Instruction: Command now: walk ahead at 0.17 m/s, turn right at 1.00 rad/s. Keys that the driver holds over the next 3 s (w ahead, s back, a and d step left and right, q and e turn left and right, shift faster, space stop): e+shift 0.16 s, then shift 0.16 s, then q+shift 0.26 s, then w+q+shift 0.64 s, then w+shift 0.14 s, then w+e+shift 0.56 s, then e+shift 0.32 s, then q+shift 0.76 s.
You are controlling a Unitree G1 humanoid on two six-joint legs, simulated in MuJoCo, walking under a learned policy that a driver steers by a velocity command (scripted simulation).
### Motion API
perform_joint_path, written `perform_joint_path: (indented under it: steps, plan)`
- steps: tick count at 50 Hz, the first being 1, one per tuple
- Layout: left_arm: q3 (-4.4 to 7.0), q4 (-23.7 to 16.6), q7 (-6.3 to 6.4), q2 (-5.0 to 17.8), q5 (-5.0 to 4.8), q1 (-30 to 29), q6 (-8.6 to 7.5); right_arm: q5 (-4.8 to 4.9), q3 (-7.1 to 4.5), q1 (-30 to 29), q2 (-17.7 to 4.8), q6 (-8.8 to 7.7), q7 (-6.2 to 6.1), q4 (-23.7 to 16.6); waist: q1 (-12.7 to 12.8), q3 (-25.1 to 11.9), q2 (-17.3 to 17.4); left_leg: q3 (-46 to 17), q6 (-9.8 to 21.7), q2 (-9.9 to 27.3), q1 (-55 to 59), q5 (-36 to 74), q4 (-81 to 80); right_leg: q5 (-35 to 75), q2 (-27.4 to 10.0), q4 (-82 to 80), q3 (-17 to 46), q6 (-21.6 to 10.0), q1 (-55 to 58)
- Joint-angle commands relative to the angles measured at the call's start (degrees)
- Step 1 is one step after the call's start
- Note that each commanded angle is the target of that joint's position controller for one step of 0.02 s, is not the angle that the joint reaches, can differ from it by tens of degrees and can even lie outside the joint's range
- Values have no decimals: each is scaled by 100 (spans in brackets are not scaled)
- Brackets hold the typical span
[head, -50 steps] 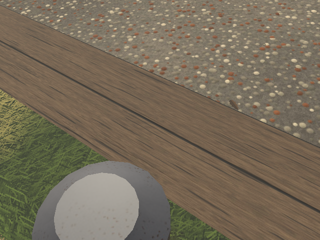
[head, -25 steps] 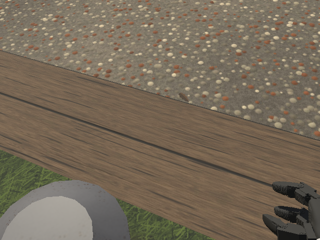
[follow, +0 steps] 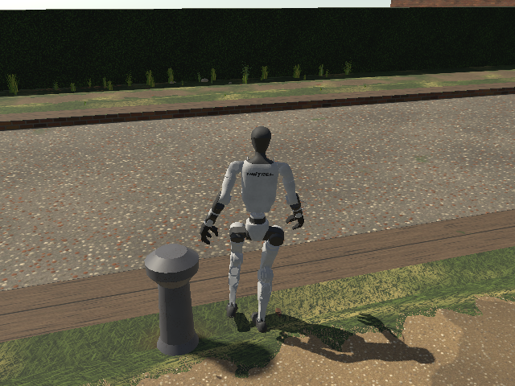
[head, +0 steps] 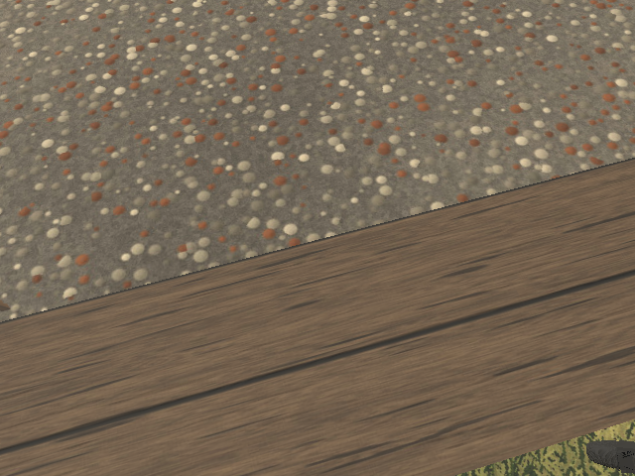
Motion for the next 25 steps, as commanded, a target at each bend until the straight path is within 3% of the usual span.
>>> perform_joint_path:
  steps: [1,7,9,12,14,15,16,17,18,19,20,21,22,23,24,25]
  plan:
    - [151,-214,-1,867,-38,410,32,-58,-25,-196,-429,80,-60,-426,-2,-752,-76,-71,-91,-20,-678,389,-70,3218,-1521,-208,1512,116,1032]
    - [67,-162,75,1131,58,345,118,-63,-18,-253,-799,105,-147,-540,107,-536,-675,-178,13,-336,-908,537,-761,3512,-1098,14,2075,718,1109]
    - [57,-122,110,1187,65,356,141,-41,6,-232,-905,46,-145,-538,163,-544,-672,-84,105,-414,-1010,635,-1047,4116,-1001,160,2110,823,1373]
    - [-26,-8,182,1031,58,528,137,-70,100,-291,-881,-72,-105,-511,341,-639,-548,198,168,-552,-651,874,-1726,5496,-894,421,1961,1039,1577]
    - [-50,-12,219,1050,95,279,75,-64,145,51,-900,-147,-123,-416,126,-745,-489,364,283,-715,349,989,-2607,6382,-732,704,1826,1334,1251]
    - [-43,-135,231,1115,100,-106,16,-35,123,623,-989,-183,-180,-244,-194,-915,-558,356,374,-793,1389,1183,-3172,6954,-654,996,1713,1631,825]
    - [-19,-216,248,1197,107,-334,-77,37,22,1147,-1206,-215,-251,-35,-477,-1054,-359,177,405,-729,2324,1524,-3564,6485,-680,1521,1826,1843,423]
    - [3,-220,227,1277,18,-550,-188,130,-25,1883,-1272,-288,-322,193,-1007,-1250,336,-202,796,-55,3143,2570,-4174,4143,-510,2978,1434,2010,100]
    - [-97,-347,184,912,-44,-811,-250,208,38,2358,-1075,-301,-354,288,-1318,-1883,1242,-1522,1706,1235,4537,4375,-4038,-1580,76,4769,459,2047,-871]
    - [-128,-332,185,946,164,-383,-194,205,45,2259,-1190,-249,-300,209,-772,-2079,1076,-2835,2571,2215,4672,7005,-3434,-3087,228,6003,210,2050,-1597]
    - [-205,-143,207,936,103,-270,-56,273,-33,2179,-1081,-323,-313,244,-830,-2234,1164,-3941,3044,2622,4629,5713,-3584,-2881,-204,6960,774,1720,-2297]
    - [-334,-219,206,904,227,-876,1,286,58,1641,-787,-376,-326,35,-742,-1720,295,-3676,2760,2205,3804,4448,-3809,-2600,-319,6901,1046,1380,-2473]
    - [-391,-231,145,838,287,-1051,48,221,130,1188,-665,-374,-302,-70,-418,-1408,-258,-3123,2428,1724,3157,3371,-4025,-2213,-384,6241,793,1152,-2260]
    - [-443,-142,66,785,346,-938,106,149,130,1026,-748,-340,-235,-54,-197,-1049,-379,-2533,2175,1215,2500,2973,-4193,-2008,-507,5412,173,1084,-1969]
    - [-517,-80,-11,668,352,-826,174,111,92,992,-862,-282,-168,10,-51,-785,-209,-1842,1842,687,1986,2968,-4270,-2062,-667,4213,-459,1130,-1576]
    - [-624,-42,-27,384,274,-751,224,41,31,1093,-1012,-203,-99,101,-44,-630,78,-1375,1537,187,1589,3203,-4279,-2250,-626,3056,-838,1198,-1096]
